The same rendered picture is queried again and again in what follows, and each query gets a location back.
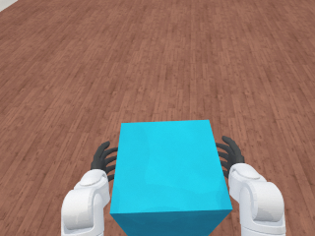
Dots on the carton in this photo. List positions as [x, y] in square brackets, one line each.
[168, 180]

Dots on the right robot forearm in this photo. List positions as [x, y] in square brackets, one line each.
[261, 203]

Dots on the left robot forearm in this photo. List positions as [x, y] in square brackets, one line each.
[82, 208]

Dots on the right robot hand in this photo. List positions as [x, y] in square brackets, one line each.
[234, 155]

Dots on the left robot hand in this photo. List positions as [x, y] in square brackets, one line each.
[100, 161]

